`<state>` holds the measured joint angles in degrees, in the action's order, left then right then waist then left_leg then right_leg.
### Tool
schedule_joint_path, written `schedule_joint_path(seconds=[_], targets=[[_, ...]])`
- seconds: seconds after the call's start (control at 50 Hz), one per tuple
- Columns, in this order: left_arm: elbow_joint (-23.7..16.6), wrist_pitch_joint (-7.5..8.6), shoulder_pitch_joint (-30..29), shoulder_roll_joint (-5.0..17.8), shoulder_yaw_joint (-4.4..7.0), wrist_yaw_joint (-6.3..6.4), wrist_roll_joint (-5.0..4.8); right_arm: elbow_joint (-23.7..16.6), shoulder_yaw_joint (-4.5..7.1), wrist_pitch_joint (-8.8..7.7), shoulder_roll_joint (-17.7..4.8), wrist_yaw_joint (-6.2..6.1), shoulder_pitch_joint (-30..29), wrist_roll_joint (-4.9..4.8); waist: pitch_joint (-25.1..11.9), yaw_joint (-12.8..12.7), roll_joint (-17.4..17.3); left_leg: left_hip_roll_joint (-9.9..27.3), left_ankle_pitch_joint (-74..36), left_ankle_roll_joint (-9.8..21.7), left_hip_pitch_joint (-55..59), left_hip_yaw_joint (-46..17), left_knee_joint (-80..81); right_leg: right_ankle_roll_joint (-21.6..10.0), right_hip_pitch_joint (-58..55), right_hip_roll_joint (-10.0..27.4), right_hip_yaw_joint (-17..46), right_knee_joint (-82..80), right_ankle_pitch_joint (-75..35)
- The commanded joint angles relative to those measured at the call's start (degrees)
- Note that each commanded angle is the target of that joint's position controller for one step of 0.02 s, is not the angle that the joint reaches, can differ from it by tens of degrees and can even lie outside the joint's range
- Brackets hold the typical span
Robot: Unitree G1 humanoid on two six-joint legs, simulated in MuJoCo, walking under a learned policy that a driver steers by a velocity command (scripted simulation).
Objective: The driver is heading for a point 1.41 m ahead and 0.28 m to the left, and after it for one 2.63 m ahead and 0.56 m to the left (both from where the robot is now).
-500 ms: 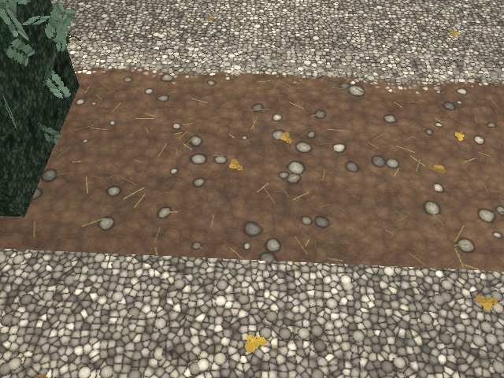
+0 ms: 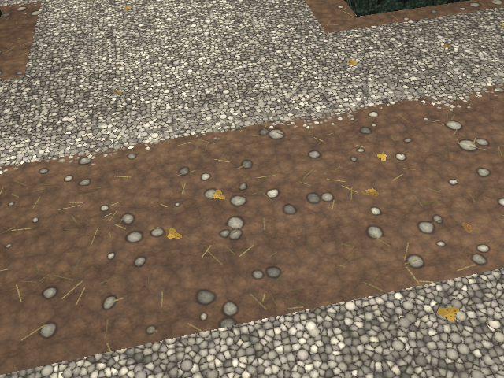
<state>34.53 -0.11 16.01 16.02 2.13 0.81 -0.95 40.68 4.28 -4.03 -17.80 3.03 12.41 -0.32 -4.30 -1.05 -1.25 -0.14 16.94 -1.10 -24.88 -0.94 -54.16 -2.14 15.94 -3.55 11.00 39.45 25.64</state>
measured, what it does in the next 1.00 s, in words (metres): goes down, turning left: left foot, then right foot 0.18 m lower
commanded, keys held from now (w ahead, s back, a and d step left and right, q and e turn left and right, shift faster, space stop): w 0.16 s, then w+q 0.84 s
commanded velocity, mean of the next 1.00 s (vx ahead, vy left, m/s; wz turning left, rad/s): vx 0.47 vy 0.00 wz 0.29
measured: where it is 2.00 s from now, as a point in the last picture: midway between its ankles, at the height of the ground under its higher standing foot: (214, 261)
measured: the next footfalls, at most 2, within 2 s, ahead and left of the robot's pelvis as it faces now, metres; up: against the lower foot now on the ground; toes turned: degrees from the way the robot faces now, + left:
left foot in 0.04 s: -0.01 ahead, +0.14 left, +0.00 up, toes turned -1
right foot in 0.50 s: +0.36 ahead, -0.11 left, -0.18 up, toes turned +7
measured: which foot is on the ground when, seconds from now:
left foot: up 0.00-0.02, down 0.04-0.48, up 0.50-0.92, down 0.94-1.00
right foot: down 0.00-0.06, up 0.08-0.48, down 0.50-0.94, up 0.96-1.00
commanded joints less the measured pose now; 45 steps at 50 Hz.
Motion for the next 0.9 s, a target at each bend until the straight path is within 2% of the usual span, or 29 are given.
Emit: schedule_joint_path(seconds=[0.02, 0.04, 0.06, 0.08, 0.1, 0.12, 0.14, 0.18, 0.2, 0.22, 0.26, 0.28, 0.3, 0.36, 0.4, 0.44, 0.48, 0.5, 0.52, 0.54, 0.56, 0.58, 0.62, 0.64, 0.68, 0.74, 0.82, 0.86, 0.9], targets=[[-4.7, 0.62, -7.1, 7.7, 2.07, -0.35, -0.61, 0.1, 1.47, -1.89, -3.0, 0.54, 10.6, -0.68, -0.1, 7.7, 11.2, -2.4, -3.5, 1.3, 15.2, 6.1, 8.8, -9.8, 10.0, 9.2, 9.7, -0.1, -20.8], [-5.8, 0.94, -10.4, 6.1, 1.59, 0.0, -0.58, 2.7, 2.42, -2.32, -4.2, 0.42, 18.8, -0.59, 2.1, 12.7, 6.4, -2.7, -3.1, 2.7, 21.9, 4.8, 16.8, -6.9, 15.7, 4.9, 7.1, 12.4, -24.2], [-7.4, 1.94, -10.9, 1.6, 0.59, 0.91, -1.29, 4.4, 3.46, -3.5, -8.3, 0.43, 25.1, -0.02, 5.3, 13.2, -9.0, 7.7, -2.3, 9.7, 24.1, -16.8, 25.0, -3.2, 27.0, -4.9, 4.5, 36.4, -6.0], [-6.2, 3.17, -1.6, -1.1, -0.23, 0.86, -1.72, 2.9, 2.26, -4.06, -7.5, 1.16, 20.4, -0.8, 7.7, 3.5, -12.4, 18.8, -23.2, 14.5, 24.2, -33.0, 27.7, -3.3, 37.3, -6.4, 5.9, 44.6, 9.2], [-6.0, 3.85, -1.6, 1.3, 0.46, 0.61, -3.42, 3.1, 2.58, -4.19, -9.4, 1.34, 17.2, -1.74, 10.7, 0.0, -10.5, 23.7, -20.3, 19.0, 23.1, -40.6, 31.8, -3.3, 44.9, -3.6, 4.3, 45.6, 9.6], [-6.5, 3.9, -8.4, 3.7, 0.86, 1.05, -4.66, 2.8, 2.42, -4.33, -8.5, 1.45, 16.2, -1.28, 13.4, 2.1, -5.0, 24.3, -7.5, 21.2, 20.1, -42.3, 33.5, -3.1, 47.8, -0.1, 3.9, 45.3, 7.8], [-6.3, 3.91, -14.5, 6.0, 1.44, 1.22, -5.01, 2.5, 1.4, -4.18, -5.4, 0.84, 14.2, 0.13, 15.5, 3.5, 3.5, 23.3, -0.4, 19.2, 18.8, -36.9, 30.7, -3.4, 50.4, 3.1, 7.0, 38.2, 0.7], [-5.6, 3.74, -14.0, 3.7, 0.9, 0.03, -2.23, 2.8, 0.46, -3.43, -4.4, -0.86, 12.8, 0.73, 13.1, 2.3, -1.3, 17.7, -4.7, 16.4, 12.5, -27.3, 29.6, -2.4, 41.1, 4.0, 2.8, 31.5, -10.4], [-6.0, 4.29, -17.6, 5.2, 1.76, -1.45, -2.37, 3.8, 0.14, -3.68, -3.4, -2.14, 15.6, 0.5, 13.3, 2.7, -2.2, 14.8, 6.0, 14.0, 14.6, -23.7, 27.6, -2.3, 43.2, 5.2, 3.4, 25.8, -19.3], [-5.9, 4.51, -19.1, 3.9, 1.45, -2.54, -1.28, 4.5, -0.46, -3.44, -2.3, -3.41, 16.1, 0.23, 12.4, 2.9, -4.5, 11.9, 6.8, 13.0, 12.9, -20.0, 27.9, -2.2, 39.7, 5.4, -0.9, 19.6, -27.9], [-6.1, 5.15, -23.1, 0.7, 0.6, -4.7, 2.16, 4.5, -0.91, -2.21, -1.9, -5.73, 16.3, -0.6, 12.1, 4.7, -3.6, 6.2, 9.1, 11.4, -3.2, -12.0, 29.7, -0.9, 18.8, 2.7, -9.4, 4.4, -50.5], [-5.6, 5.33, -22.5, -1.0, 0.28, -5.52, 2.45, 5.3, -0.96, -1.57, -1.9, -5.89, 17.0, -0.93, 10.2, 5.0, -3.0, 5.0, 8.4, 10.4, -6.0, -9.3, 28.6, -1.0, 10.3, 1.0, -10.9, 0.1, -55.1], [-5.5, 5.18, -23.3, -1.8, 0.45, -6.24, 1.76, 6.3, -0.89, -0.89, -2.0, -6.03, 18.9, -0.98, 9.1, 5.8, -3.4, 5.5, 9.8, 10.1, -6.0, -9.3, 27.3, -1.2, 6.2, 0.3, -11.8, -1.1, -55.4], [-6.2, 5.17, -27.1, -1.7, 0.69, -7.13, -0.05, 7.4, -1.43, 0.91, 0.4, -5.92, 22.6, -1.0, 10.3, 8.9, -5.5, 5.7, 9.8, 9.8, 8.1, -12.4, 20.5, -1.5, 11.4, 1.2, -10.0, -10.4, -46.0], [-5.7, 6.51, -28.6, -1.3, 0.86, -7.06, 0.29, 8.1, -1.12, 1.95, 1.2, -6.28, 23.9, -2.1, 11.1, 10.2, -4.4, 5.8, 5.5, 8.8, 17.5, -15.0, 14.6, -0.5, 14.4, 3.2, -8.1, -17.8, -45.2], [-2.3, 7.81, -21.2, -0.7, 1.68, -6.35, 0.64, 8.4, -0.74, 3.27, 1.8, -6.4, 23.8, -2.72, 8.4, 7.8, -1.9, 4.3, -3.2, 8.3, 23.5, -15.5, 2.0, -0.9, 9.9, 6.7, -5.8, -27.4, -47.6], [4.2, 7.44, -2.0, 0.1, 3.0, -5.25, 1.07, 8.5, -0.05, 3.47, 1.6, -5.56, 22.4, -1.66, 1.7, -0.6, 0.9, 0.5, -1.5, 6.7, 6.7, -12.2, -20.6, -2.4, -18.5, 10.5, -5.9, -29.0, -58.0], [7.4, 6.62, 10.2, 1.4, 3.35, -4.59, 1.97, 7.3, -0.06, 2.28, 2.8, -4.68, 20.0, -0.88, -4.4, -6.1, 7.1, -4.7, 25.6, 4.9, -11.6, -10.2, -39.0, -4.5, -39.2, 15.8, -1.9, -18.5, -66.6], [8.4, 6.31, 13.8, 5.1, 3.28, -4.22, 2.78, 7.3, -1.3, 0.87, 4.6, -3.5, 27.1, -2.08, -12.8, -4.5, 16.3, -2.1, 31.9, 4.6, -27.1, -13.1, -49.3, -4.1, -56.7, 22.7, -1.9, 4.0, -90.8], [6.6, 5.72, 9.1, 4.7, 4.22, -3.74, 1.98, 4.9, -0.51, -1.09, -1.3, -2.93, 24.9, -3.7, -16.3, -4.4, 18.4, 1.9, 20.8, 3.3, -29.3, -13.2, -39.3, -8.8, -53.4, 24.5, 0.0, 0.6, -80.2], [7.6, 5.4, 8.4, 7.4, 5.49, -2.77, 2.03, 3.4, -0.23, -2.21, -1.2, -2.97, 18.7, -4.31, -16.2, -4.8, 17.7, 3.4, 14.1, 2.0, -34.8, -13.1, -38.8, -15.4, -50.7, 27.8, 7.3, -5.2, -55.0], [8.3, 5.59, 6.0, 7.1, 5.42, -2.27, 3.2, 2.7, -0.19, -1.97, -1.8, -4.66, 16.8, -3.48, -15.1, -2.6, 7.8, 5.2, 7.0, 1.8, -33.0, -9.0, -41.2, -16.3, -40.3, 29.0, 15.8, -14.3, -31.7], [7.5, 6.19, -7.0, 2.6, 3.34, -2.22, 1.78, 3.2, 0.19, 0.52, 0.7, -5.59, 16.1, -1.43, -0.4, 5.5, 2.2, 7.4, -0.3, -2.1, -22.0, -8.5, -29.1, -16.3, -13.3, 25.9, 9.3, -21.2, -45.2], [8.1, 6.54, -8.8, 0.3, 2.84, -2.38, 1.11, 2.9, 0.11, 1.06, 1.9, -5.29, 14.4, -0.73, 3.1, 5.7, 2.1, 9.2, -0.8, -2.6, -20.2, -9.3, -21.4, -13.6, -7.7, 23.7, 3.9, -22.5, -44.7], [9.8, 6.98, -8.3, 1.5, 2.9, -1.82, 1.39, -0.5, 0.23, 0.98, 2.2, -4.93, 7.8, -0.9, 6.2, 4.4, 5.7, 9.5, -5.8, -2.3, -16.1, -8.1, -10.4, -10.2, -1.8, 20.6, -2.2, -26.0, -46.2], [11.3, 6.5, -5.5, 4.0, 3.57, -0.28, 1.05, -3.1, -0.71, 0.44, 4.1, -3.41, 1.1, -0.52, 4.9, 2.0, 4.9, 7.6, -15.4, 0.6, -13.7, -4.8, 3.2, -8.4, -6.3, 17.9, -9.2, -26.6, -49.2], [13.2, 4.95, -1.1, 6.2, 3.79, 0.47, -0.52, -7.2, -0.73, 1.03, 2.8, -1.37, -7.9, -0.52, 6.4, -0.8, 2.8, 4.1, -17.7, 4.0, -14.2, 0.4, 13.2, -6.0, -14.6, 17.7, -14.1, -25.1, -47.1], [13.5, 4.32, -0.3, 8.1, 4.09, 0.48, -0.54, -9.0, -0.23, 1.32, 1.3, -0.4, -9.6, -0.59, 6.2, -0.1, 3.3, 1.7, -14.5, 5.9, -11.0, 2.7, 15.9, -4.4, -17.1, 17.7, -16.8, -22.0, -54.4], [13.0, 3.52, -0.4, 10.8, 4.67, 0.81, -0.35, -9.3, 1.05, 1.71, -1.6, 0.05, -6.1, -0.34, 2.9, 2.9, 5.4, -2.2, -8.6, 8.0, -2.2, 5.8, 15.9, -3.2, -17.9, 17.5, -19.0, -13.1, -68.7]])
Velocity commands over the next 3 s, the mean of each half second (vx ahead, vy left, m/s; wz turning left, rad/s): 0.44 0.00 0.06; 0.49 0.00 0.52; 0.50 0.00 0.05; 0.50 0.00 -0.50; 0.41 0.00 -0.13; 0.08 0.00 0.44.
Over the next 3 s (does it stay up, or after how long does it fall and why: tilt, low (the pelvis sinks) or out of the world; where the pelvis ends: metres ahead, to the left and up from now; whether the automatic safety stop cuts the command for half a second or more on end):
stays up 1.29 0.25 -0.16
